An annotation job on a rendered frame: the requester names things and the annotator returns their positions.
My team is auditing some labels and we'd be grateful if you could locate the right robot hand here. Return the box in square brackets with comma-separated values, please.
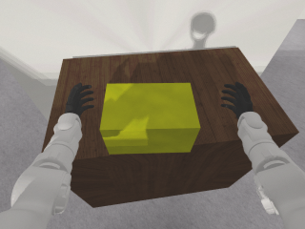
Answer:
[220, 81, 254, 119]

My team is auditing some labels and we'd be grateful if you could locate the robot right upper arm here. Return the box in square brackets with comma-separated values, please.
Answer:
[253, 162, 305, 229]

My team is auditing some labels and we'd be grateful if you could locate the robot right forearm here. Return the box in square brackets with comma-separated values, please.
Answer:
[237, 112, 305, 180]

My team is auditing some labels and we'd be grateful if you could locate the robot left forearm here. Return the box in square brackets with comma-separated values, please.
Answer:
[10, 113, 82, 207]

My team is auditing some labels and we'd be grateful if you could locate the pedestal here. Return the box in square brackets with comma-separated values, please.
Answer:
[41, 47, 299, 208]

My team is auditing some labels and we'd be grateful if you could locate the left robot hand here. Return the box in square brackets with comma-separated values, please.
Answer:
[65, 82, 94, 118]

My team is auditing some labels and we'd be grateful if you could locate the carton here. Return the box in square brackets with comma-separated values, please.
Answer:
[99, 83, 201, 155]

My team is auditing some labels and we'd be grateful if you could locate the robot left upper arm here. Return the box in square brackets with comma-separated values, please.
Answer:
[0, 166, 71, 229]

